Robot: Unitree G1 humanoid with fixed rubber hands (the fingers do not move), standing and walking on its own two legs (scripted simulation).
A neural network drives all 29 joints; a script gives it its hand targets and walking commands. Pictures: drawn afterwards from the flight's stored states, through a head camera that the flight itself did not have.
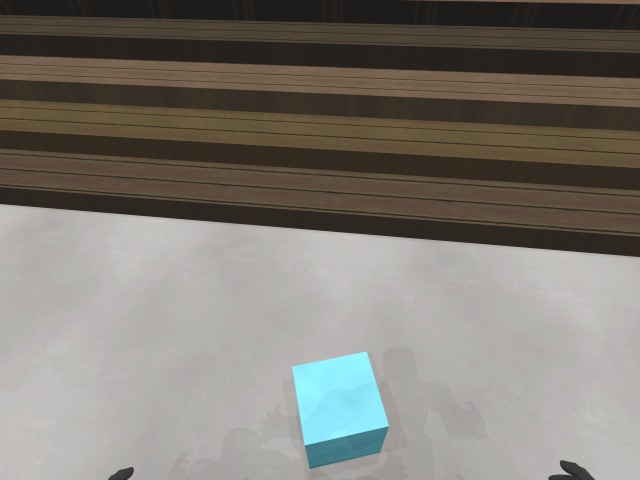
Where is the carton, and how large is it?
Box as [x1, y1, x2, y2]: [292, 352, 388, 468]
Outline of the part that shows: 366,352 292,367 304,443 310,468 379,452 388,424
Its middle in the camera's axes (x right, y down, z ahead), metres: +0.04 +0.47 +1.09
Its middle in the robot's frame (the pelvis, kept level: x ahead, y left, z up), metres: +0.42 +0.00 -0.66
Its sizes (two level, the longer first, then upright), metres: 0.210 0.200 0.250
